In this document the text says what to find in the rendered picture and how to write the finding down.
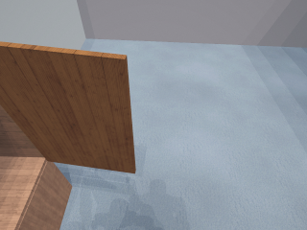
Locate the cupboard door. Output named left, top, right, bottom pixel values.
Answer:
left=0, top=41, right=136, bottom=173

